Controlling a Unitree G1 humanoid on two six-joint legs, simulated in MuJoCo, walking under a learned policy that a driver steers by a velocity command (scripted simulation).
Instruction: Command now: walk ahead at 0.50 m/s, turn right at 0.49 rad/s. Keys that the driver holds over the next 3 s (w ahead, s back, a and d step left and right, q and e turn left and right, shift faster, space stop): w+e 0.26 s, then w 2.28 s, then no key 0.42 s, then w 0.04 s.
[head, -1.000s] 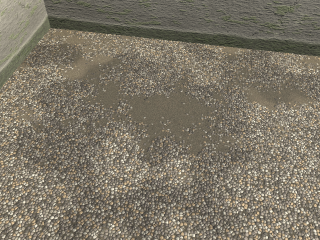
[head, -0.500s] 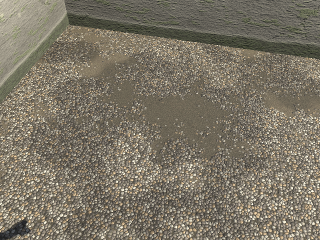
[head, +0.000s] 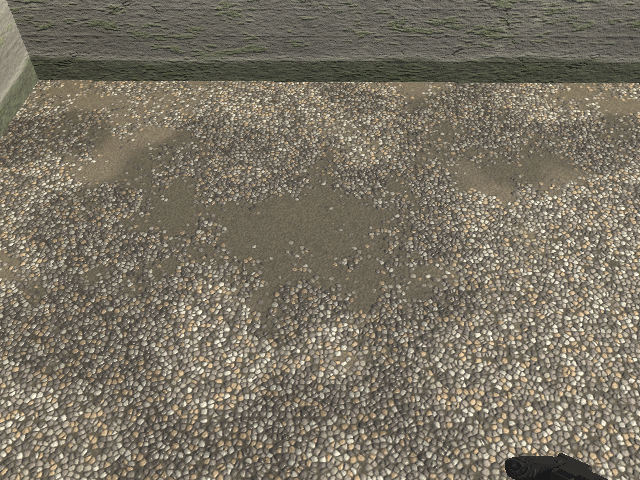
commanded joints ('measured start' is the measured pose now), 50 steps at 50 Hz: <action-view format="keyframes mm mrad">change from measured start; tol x2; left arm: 1 -75 95 32 -97 -2 -11 5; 13 -54 114 45 -95 -13 -1 14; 31 -58 58 1 -43 0 -31 10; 50 -60 49 -5 -21 9 -34 21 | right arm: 1 -67 -75 -29 -94 1 -18 -6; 12 -61 -89 -58 -95 2 -3 -9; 24 -71 -36 -49 -93 1 9 7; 50 -34 -36 -33 -100 9 12 3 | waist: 1 5 10 -87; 13 32 -14 -136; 16 36 -49 -165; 33 21 5 -75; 50 14 0 -77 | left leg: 1 144 44 -45 -43 243 -26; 6 182 58 -11 6 318 -25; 13 217 49 26 62 349 -28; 20 232 34 46 21 176 -33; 25 250 63 41 -25 128 -25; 31 207 91 35 -72 73 -12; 37 181 97 32 -89 55 -5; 50 159 103 28 -94 100 5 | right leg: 1 -115 -36 84 -92 219 -42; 7 -154 -20 111 -48 345 -61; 13 -199 -17 170 -40 487 -76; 15 -181 -16 176 -57 505 -76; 21 -200 -19 207 -125 430 -72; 26 -217 -10 174 -138 316 -60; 30 -214 -2 142 -130 266 -47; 50 -164 3 84 -87 257 -19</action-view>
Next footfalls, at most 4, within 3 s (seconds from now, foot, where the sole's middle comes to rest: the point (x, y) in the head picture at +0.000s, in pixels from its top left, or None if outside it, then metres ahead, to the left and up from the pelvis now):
none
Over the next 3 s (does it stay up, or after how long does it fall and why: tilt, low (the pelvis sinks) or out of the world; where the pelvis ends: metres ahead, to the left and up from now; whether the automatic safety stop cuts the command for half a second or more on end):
stays up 0.03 0.02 0.01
